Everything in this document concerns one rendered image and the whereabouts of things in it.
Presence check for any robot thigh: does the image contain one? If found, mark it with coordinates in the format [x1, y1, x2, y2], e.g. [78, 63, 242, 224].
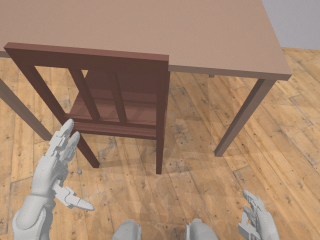
[111, 222, 142, 240]
[184, 222, 218, 240]

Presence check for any left robot hand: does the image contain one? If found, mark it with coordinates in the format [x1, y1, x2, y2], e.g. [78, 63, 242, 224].
[30, 118, 95, 211]

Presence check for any chair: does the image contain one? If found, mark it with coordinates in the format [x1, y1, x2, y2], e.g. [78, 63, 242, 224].
[3, 42, 171, 175]

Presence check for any table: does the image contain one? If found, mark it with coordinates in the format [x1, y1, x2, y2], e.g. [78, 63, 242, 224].
[0, 0, 293, 157]

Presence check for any left robot forearm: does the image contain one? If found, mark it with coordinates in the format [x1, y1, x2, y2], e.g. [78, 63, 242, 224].
[11, 194, 56, 240]

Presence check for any right robot hand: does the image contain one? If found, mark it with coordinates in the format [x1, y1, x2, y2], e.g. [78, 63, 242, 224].
[238, 189, 280, 240]

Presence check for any right robot thigh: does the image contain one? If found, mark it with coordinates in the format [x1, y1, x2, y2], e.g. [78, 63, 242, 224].
[184, 222, 218, 240]

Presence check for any left robot thigh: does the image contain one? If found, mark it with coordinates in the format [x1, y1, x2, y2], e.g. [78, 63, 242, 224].
[111, 222, 142, 240]

